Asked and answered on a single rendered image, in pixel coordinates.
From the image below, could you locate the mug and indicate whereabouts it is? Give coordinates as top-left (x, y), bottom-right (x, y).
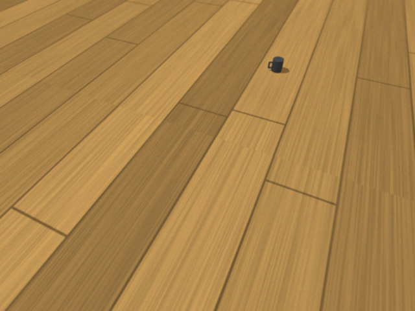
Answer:
top-left (268, 56), bottom-right (284, 73)

